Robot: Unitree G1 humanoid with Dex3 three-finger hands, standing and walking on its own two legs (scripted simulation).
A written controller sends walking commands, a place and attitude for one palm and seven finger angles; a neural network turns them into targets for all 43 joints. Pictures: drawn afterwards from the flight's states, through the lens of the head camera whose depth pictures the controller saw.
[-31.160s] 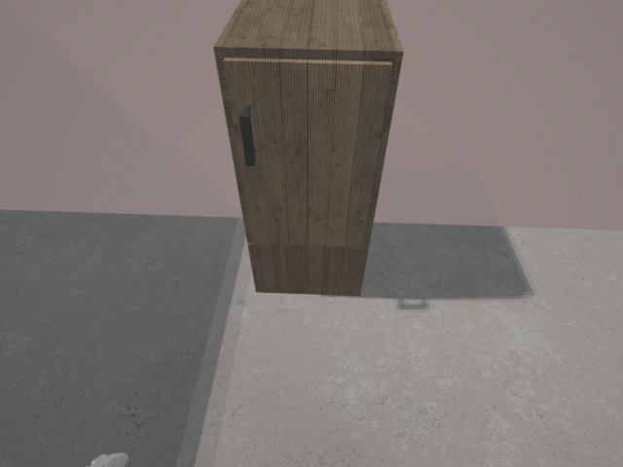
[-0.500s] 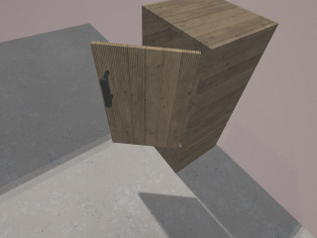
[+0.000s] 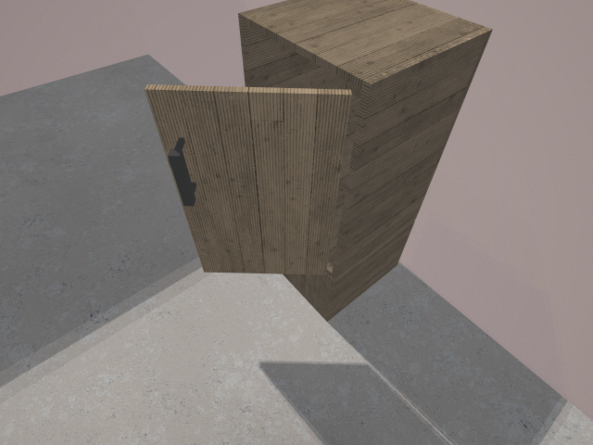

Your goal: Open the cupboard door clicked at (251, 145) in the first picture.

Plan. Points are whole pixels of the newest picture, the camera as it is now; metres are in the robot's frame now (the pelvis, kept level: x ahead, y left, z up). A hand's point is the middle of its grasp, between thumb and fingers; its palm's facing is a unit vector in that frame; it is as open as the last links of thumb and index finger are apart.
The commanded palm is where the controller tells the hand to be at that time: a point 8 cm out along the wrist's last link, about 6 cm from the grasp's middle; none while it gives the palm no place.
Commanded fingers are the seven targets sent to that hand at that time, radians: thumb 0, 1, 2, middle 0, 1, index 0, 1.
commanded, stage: look again from close up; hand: left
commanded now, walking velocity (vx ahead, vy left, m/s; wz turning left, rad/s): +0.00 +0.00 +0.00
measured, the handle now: (185, 172) +0.62 +0.26 -0.03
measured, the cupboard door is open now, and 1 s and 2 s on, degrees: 49 49 49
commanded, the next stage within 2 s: shuffle to correct the standing spot in 0.38 s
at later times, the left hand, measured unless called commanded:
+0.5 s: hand out of the picture -0.05 +0.17 -0.17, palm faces +0.02 -0.98 -0.21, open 7.4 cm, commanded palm none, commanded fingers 0.00 0.90 0.90 -0.20 -0.30 -0.20 -0.30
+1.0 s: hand out of the picture -0.03 +0.18 -0.17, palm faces +0.04 -0.98 -0.18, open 7.4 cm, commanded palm none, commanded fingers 0.00 0.90 0.90 -0.20 -0.30 -0.20 -0.30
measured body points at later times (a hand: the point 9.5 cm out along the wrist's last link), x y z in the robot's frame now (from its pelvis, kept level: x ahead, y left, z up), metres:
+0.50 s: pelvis -0.06 -0.02 +0.00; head -0.08 -0.01 +0.45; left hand -0.05 +0.22 -0.15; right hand -0.03 -0.27 -0.14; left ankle -0.02 +0.10 -0.73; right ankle -0.03 -0.15 -0.73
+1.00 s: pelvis -0.03 +0.02 +0.00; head -0.04 +0.01 +0.45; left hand -0.03 +0.23 -0.16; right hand -0.09 -0.19 -0.17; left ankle -0.02 +0.10 -0.73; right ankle -0.03 -0.09 -0.74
